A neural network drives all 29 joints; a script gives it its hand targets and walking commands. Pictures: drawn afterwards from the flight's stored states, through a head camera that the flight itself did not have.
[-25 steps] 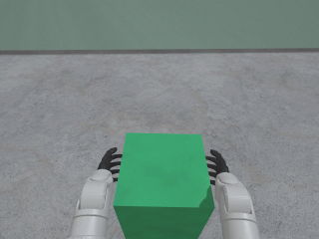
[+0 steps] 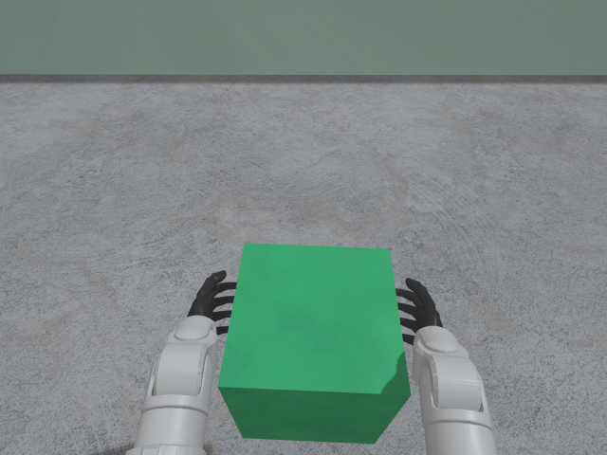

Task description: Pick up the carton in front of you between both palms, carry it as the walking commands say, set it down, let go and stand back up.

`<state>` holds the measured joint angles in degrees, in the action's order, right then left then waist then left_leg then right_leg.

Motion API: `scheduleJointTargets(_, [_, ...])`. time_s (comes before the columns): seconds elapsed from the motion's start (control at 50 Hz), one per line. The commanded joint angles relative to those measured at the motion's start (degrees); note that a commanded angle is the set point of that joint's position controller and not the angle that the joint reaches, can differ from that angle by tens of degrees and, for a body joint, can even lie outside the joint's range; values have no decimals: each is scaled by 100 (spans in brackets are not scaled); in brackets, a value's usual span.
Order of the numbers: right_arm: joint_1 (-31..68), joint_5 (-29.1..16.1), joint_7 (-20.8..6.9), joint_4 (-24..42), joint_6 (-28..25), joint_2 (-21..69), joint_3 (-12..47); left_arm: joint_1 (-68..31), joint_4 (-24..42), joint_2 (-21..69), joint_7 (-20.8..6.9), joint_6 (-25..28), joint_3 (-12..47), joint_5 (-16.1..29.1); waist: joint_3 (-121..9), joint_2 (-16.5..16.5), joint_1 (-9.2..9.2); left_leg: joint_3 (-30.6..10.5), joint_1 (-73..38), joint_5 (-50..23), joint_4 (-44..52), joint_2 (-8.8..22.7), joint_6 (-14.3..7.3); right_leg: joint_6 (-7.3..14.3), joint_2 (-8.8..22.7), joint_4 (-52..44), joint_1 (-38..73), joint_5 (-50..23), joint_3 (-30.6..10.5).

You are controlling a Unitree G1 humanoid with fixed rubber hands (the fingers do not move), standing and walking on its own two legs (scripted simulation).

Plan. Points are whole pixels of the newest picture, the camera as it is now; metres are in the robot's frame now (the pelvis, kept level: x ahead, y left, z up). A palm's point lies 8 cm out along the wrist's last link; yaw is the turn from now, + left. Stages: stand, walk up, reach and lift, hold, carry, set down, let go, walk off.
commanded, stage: hold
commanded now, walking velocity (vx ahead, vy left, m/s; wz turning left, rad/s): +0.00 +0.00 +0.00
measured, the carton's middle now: (312, 348) +0.29 -0.01 -0.05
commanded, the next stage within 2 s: set down in 0.38 s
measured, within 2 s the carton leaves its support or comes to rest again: neither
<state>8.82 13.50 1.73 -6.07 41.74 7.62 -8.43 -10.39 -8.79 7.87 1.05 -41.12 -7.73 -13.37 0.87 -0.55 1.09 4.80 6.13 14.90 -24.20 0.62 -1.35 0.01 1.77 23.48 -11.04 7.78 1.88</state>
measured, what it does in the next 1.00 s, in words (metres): lowers itself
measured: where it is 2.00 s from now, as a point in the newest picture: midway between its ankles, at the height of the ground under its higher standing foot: outside the picture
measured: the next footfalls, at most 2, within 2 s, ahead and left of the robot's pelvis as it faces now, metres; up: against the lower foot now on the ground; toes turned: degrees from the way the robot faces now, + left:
none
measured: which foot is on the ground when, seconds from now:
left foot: down 0.00-1.00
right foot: down 0.00-1.00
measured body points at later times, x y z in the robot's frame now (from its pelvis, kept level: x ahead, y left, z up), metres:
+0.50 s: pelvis -0.03 -0.03 +0.00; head -0.08 -0.04 +0.44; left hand +0.26 +0.15 +0.04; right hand +0.29 -0.15 +0.04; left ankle -0.02 +0.10 -0.74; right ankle +0.04 -0.13 -0.74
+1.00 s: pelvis -0.04 -0.02 -0.05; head +0.15 -0.01 +0.35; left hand +0.34 +0.16 -0.14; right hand +0.35 -0.15 -0.14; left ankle -0.01 +0.10 -0.74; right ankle +0.04 -0.13 -0.74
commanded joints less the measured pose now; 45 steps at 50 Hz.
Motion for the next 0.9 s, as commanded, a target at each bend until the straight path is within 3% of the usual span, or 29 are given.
scheduleJointTargets(0.0, [2512,-1381,-1386,513,-290,4894,3133,-2117,333,4908,-1109,328,2632,1105,-1464,-24,-227,-1097,-485,-2156,541,-427,-23,17,-717,-78,1191,-1572,-609])
scheduleJointTargets(0.04, [2599,-1383,-1382,390,-306,4967,3137,-2360,331,5018,-1141,340,2754,1208,-1489,17,-189,-1097,-507,-2090,512,-419,40,25,-764,-148,1220,-1317,-596])
scheduleJointTargets(0.16, [2619,-1147,-1399,-194,-267,5171,2716,-2861,95,5192,-1381,261,2826,1315,-1065,-81,67,-1057,-61,-863,648,-398,78,126,-723,-277,1168,-351,-542])
scheduleJointTargets(0.42, [3744,-1151,-1749,-898,-232,5707,2547,-3672,-810,5488,-1690,343,2223,1089,-893,120,-153,-949,667,484,677,-460,-109,42,-538,-395,1364,862,-581])
scheduleJointTargets(0.52, [4606,-862,-1736,-1965,-425,5825,1769,-4704,-1803,5310,-1871,638,1478,675,-700,259,-103,-898,868,954,270,-507,-151,36,-400,-400,985,1873,-780])
scheduleJointTargets(0.6, [5162,-337,-1481,-2853,-672,5468,669,-5276,-2714,4905,-1769,937,438,57,-423,203,-38,-887,1240,1074,-133,-520,-185,33,-370,-214,594,2213,-869])
scheduleJointTargets(0.68, [5123,344,-1177,-3231,-1001,4657,-356,-5202,-3225,4214,-1460,1236,-560,-637,-292,59,-4,-867,1873,898,-436,-547,-202,13,-504,260,186,1618,-725])
scheduleJointTargets(0.74, [4897,671,-1037,-3183,-1448,4099,-704,-4988,-3290,3764,-1286,1608,-851,-868,-586,-6,40,-848,2355,472,-735,-617,-120,9,-597,715,-345,714,-570])
scheduleJointTargets(0.8, [4824,653,-996,-3030,-2057,3981,-502,-4873,-3216,3758,-1205,2181,-660,-764,-1313,53,80,-820,2746,-137,-1100,-714,-25,-20,-705,1207,-688,-234,-509])
scheduleJointTargets(0.88, [5021,305,-1051,-2917,-2888,4436,298,-5012,-3059,4221,-1173,2983,204,-334,-2604,5,84,-837,3198,-817,-1632,-831,91,-71,-805,1917,-1020,-1054,-509])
